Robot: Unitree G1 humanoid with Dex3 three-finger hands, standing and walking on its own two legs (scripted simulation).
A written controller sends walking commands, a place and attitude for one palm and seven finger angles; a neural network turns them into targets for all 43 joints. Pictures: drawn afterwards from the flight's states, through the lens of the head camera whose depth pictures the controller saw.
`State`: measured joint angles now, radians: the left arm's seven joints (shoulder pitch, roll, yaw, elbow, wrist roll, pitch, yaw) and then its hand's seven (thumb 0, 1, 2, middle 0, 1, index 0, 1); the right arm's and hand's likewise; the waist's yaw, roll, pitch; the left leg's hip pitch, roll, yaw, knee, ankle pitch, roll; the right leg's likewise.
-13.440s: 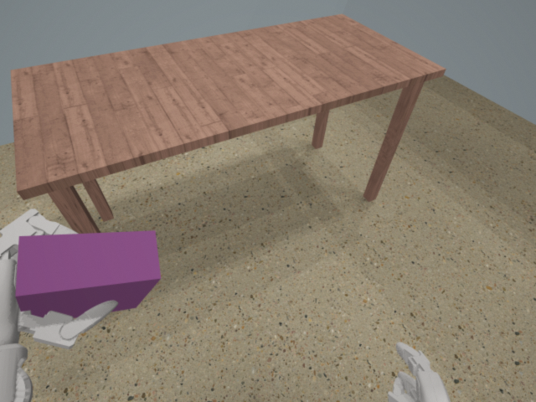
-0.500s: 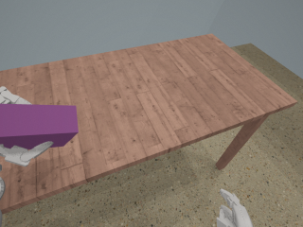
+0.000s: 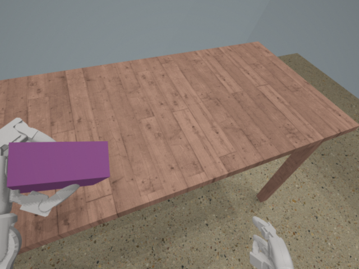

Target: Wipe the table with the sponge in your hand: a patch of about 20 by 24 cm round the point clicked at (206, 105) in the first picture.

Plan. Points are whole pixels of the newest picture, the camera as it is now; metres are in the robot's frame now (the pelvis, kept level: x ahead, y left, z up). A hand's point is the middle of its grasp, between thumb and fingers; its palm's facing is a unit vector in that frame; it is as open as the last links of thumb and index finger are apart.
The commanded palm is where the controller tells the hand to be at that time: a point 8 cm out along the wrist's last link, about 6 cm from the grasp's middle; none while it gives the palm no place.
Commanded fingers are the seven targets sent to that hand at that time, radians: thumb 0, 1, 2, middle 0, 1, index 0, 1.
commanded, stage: come to a stop and stand still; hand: left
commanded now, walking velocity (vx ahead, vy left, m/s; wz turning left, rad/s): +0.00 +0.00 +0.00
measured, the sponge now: (74, 167) +0.24 +0.22 +0.15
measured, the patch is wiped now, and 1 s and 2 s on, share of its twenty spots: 0.00 0.00 0.00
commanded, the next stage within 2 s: look again from close up in 0.12 s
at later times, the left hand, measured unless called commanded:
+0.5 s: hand (62, 169) +0.23 +0.23 +0.16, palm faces +0.37 -0.85 -0.38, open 9.8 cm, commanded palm +0.17 +0.26 +0.18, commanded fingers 0.00 0.10 1.30 -1.20 -1.60 -1.20 -1.60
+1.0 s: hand (45, 149) +0.24 +0.25 +0.19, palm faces +0.46 -0.80 -0.38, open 9.8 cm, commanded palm +0.16 +0.26 +0.18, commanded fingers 0.00 0.10 1.30 -1.20 -1.60 -1.20 -1.60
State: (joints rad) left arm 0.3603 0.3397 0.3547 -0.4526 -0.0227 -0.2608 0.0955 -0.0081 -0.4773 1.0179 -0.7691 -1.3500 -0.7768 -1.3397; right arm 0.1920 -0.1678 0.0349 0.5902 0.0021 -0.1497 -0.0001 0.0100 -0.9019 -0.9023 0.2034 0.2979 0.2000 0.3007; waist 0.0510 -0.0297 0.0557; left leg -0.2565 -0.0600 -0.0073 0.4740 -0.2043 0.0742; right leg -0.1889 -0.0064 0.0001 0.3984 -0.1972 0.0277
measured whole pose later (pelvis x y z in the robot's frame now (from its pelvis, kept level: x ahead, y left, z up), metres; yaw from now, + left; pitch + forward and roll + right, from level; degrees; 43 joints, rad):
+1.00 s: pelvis +0.00 -0.02 +0.00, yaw -1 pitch +0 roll -1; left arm 0.26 0.40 0.44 -0.35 -0.04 -0.22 0.09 -0.01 -0.48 1.02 -0.77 -1.35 -0.78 -1.34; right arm 0.19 -0.21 0.01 0.58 0.02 -0.14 0.01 0.01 -0.90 -0.90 0.20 0.30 0.20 0.30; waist 0.04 0.00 0.05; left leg -0.27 -0.03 0.00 0.48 -0.20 0.05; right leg -0.21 0.02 0.01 0.41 -0.19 0.00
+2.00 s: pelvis +0.00 -0.02 +0.00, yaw +0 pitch -1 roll -2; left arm 0.37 0.39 0.35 -0.41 0.02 -0.19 0.07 -0.01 -0.48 1.02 -0.77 -1.35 -0.78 -1.34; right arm 0.21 -0.19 0.01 0.57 0.00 -0.13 -0.05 0.01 -0.90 -0.90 0.20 0.30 0.20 0.30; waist 0.05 -0.01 0.03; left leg -0.24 -0.04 -0.01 0.45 -0.19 0.05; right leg -0.17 0.02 -0.01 0.37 -0.18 0.01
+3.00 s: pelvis +0.01 -0.02 +0.00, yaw +0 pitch -1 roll -2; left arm 0.42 0.36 0.34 -0.47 -0.03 -0.22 0.10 -0.01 -0.47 1.02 -0.77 -1.35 -0.78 -1.34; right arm 0.19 -0.20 0.02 0.60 0.01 -0.14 -0.04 0.01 -0.90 -0.90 0.20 0.30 0.20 0.30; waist 0.04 -0.02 0.05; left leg -0.23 -0.04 -0.01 0.44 -0.20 0.05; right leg -0.17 0.01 0.00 0.36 -0.19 0.01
